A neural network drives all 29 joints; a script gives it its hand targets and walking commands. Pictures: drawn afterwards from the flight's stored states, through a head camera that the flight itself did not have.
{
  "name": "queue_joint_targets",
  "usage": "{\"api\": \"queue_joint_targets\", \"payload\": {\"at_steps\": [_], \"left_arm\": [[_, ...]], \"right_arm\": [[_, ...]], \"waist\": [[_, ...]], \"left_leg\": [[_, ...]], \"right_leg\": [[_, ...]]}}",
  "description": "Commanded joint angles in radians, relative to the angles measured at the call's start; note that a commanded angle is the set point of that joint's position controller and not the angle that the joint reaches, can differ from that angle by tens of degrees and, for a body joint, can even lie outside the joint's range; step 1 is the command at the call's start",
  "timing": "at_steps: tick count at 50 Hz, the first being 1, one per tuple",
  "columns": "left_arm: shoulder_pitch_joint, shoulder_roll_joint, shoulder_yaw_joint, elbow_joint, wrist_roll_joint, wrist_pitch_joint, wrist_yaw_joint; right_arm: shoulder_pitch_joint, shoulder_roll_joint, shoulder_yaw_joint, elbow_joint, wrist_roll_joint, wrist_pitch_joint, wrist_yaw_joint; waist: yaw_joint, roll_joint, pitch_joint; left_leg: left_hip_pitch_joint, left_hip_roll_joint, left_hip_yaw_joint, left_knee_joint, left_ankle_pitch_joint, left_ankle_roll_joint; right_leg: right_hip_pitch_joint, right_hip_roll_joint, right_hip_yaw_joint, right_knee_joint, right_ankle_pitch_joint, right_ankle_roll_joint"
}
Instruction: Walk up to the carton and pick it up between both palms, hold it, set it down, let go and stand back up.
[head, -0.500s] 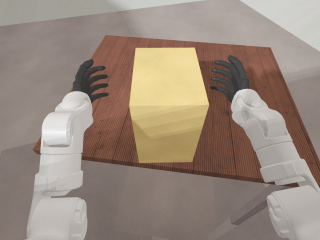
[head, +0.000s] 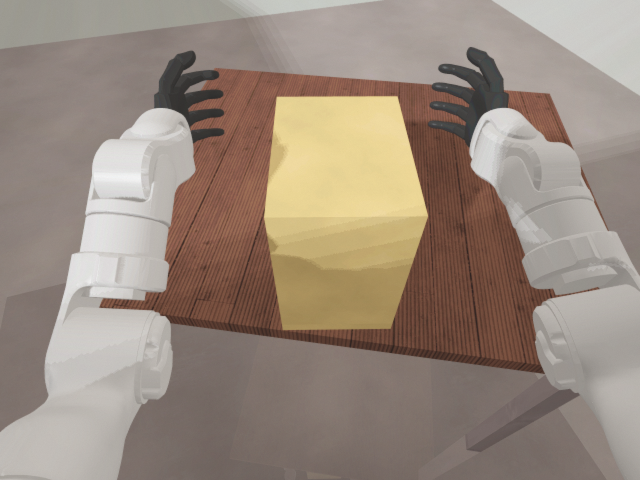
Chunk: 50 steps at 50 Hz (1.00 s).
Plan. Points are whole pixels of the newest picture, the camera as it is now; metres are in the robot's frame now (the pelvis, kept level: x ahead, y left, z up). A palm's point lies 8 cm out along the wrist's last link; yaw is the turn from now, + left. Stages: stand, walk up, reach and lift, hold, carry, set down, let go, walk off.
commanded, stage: reach and lift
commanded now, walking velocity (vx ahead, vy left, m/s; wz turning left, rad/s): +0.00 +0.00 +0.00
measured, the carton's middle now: (337, 219) +0.45 -0.01 +0.06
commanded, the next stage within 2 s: none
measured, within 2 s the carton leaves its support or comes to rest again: neither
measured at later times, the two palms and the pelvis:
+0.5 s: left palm (201, 178) +0.45 +0.16 +0.14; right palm (458, 175) +0.45 -0.17 +0.14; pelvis +0.01 +0.00 +0.00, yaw +0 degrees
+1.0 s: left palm (233, 202) +0.45 +0.13 +0.10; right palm (441, 203) +0.44 -0.15 +0.09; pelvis -0.01 +0.00 -0.01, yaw -2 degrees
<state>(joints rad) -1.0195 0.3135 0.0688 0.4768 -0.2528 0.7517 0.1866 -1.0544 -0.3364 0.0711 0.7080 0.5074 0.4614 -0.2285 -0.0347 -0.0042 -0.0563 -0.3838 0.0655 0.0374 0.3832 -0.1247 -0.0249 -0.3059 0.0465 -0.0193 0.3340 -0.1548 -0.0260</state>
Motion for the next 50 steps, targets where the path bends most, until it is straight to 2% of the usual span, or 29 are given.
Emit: {"api": "queue_joint_targets", "payload": {"at_steps": [1,9,14,19,24,35,41,50], "left_arm": [[-0.636,0.175,0.047,-0.148,0.010,-0.097,0.003],[-0.543,0.132,0.065,-0.010,0.078,-0.185,-0.034],[-0.501,0.098,0.075,-0.035,0.111,-0.262,-0.049],[-0.512,0.077,0.069,-0.138,0.105,-0.317,-0.036],[-0.508,0.056,0.065,-0.158,0.097,-0.353,-0.024],[-0.436,-0.021,0.084,0.038,0.142,-0.509,-0.036],[-0.455,-0.058,0.097,0.072,0.174,-0.584,-0.030],[-0.488,-0.128,0.106,0.063,0.222,-0.607,-0.007]], "right_arm": [[-0.635,-0.210,-0.070,-0.181,-0.006,-0.072,0.003],[-0.547,-0.147,-0.032,-0.067,-0.025,-0.116,-0.004],[-0.496,-0.116,-0.056,-0.111,-0.069,-0.174,-0.004],[-0.490,-0.105,-0.093,-0.225,-0.107,-0.226,-0.004],[-0.480,-0.094,-0.113,-0.270,-0.145,-0.255,-0.002],[-0.397,0.000,-0.115,-0.129,-0.225,-0.337,0.003],[-0.416,0.028,-0.120,-0.116,-0.260,-0.389,0.008],[-0.448,0.080,-0.140,-0.122,-0.307,-0.410,0.003]], "waist": [[-0.010,0.045,-0.826],[-0.008,0.035,-0.765],[-0.006,0.048,-0.752],[-0.008,0.063,-0.851],[-0.002,0.055,-0.931],[0.032,0.017,-0.934],[0.043,0.003,-0.959],[0.044,-0.007,-0.996]], "left_leg": [[0.515,-0.053,-0.039,0.051,0.287,-0.009],[0.500,-0.061,-0.036,0.048,0.346,-0.012],[0.507,-0.064,-0.029,0.050,0.365,-0.025],[0.539,-0.064,-0.025,0.080,0.399,-0.034],[0.531,-0.064,-0.023,0.105,0.395,-0.032],[0.369,-0.066,-0.008,0.091,0.314,-0.012],[0.335,-0.065,-0.001,0.089,0.315,-0.010],[0.336,-0.061,0.006,0.096,0.312,-0.011]], "right_leg": [[0.118,0.019,-0.016,-0.002,0.468,0.096],[0.186,0.018,-0.014,-0.002,0.559,0.105],[0.184,0.021,-0.022,-0.005,0.556,0.106],[0.140,0.028,-0.031,0.013,0.572,0.107],[0.095,0.029,-0.032,0.037,0.565,0.104],[0.098,0.016,-0.004,0.066,0.512,0.107],[0.112,0.016,0.004,0.075,0.508,0.108],[0.111,0.017,0.005,0.082,0.486,0.109]]}}
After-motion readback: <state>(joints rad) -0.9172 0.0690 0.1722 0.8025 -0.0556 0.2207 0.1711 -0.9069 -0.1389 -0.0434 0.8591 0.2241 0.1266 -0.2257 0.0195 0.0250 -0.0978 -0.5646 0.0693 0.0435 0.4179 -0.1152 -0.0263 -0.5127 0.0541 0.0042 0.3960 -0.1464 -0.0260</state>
